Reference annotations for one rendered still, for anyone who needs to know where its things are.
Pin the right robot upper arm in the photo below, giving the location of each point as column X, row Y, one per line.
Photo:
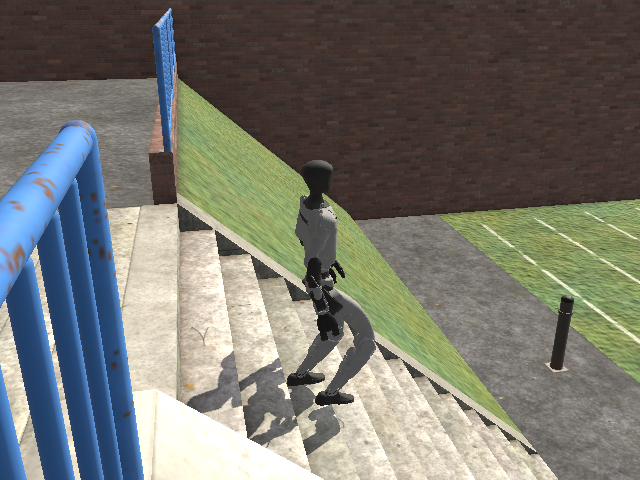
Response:
column 324, row 225

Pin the right robot forearm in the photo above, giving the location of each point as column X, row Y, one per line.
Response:
column 314, row 269

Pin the robot left foot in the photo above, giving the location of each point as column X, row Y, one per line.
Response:
column 310, row 378

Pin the robot head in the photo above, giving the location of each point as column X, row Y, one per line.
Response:
column 317, row 175

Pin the robot right hand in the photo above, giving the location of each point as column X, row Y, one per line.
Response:
column 326, row 323

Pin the robot left hand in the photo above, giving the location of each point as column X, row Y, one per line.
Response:
column 338, row 268

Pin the left robot upper arm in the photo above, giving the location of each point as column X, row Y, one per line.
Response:
column 298, row 230

